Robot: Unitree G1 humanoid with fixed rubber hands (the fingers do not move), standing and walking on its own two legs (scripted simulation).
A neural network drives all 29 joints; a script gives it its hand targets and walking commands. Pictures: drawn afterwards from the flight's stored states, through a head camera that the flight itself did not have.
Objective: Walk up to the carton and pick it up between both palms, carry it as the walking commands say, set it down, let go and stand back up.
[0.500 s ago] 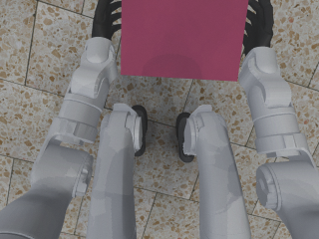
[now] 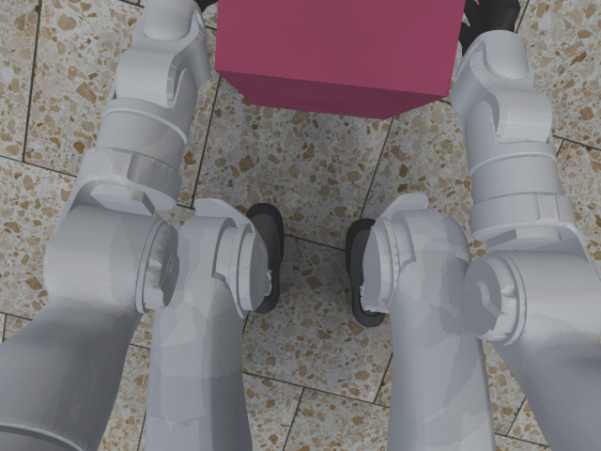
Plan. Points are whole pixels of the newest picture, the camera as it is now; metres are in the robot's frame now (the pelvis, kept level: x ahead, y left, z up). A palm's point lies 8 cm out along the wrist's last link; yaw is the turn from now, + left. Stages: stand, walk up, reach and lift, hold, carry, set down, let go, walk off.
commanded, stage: set down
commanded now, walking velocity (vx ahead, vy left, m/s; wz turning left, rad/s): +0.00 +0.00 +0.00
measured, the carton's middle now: (333, 21) +0.54 -0.02 -0.23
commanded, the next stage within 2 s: none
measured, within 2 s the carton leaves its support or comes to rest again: rests again in 0.70 s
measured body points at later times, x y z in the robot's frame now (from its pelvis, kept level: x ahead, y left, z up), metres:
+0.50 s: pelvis +0.02 -0.01 -0.05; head +0.38 -0.01 +0.21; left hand +0.60 +0.12 -0.20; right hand +0.55 -0.18 -0.20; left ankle +0.16 +0.09 -0.37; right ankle +0.13 -0.11 -0.37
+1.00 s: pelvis +0.02 +0.00 -0.07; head +0.37 -0.01 +0.21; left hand +0.59 +0.13 -0.21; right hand +0.56 -0.17 -0.21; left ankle +0.16 +0.09 -0.37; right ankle +0.13 -0.11 -0.37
